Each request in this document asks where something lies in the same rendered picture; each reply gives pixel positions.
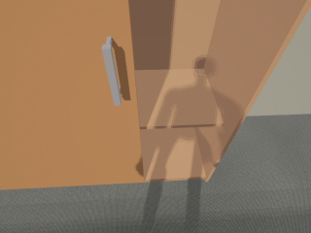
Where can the wardrobe door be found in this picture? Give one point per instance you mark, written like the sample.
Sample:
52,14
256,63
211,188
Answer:
58,122

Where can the handle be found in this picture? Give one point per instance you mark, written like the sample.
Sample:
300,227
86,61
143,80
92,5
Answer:
110,66

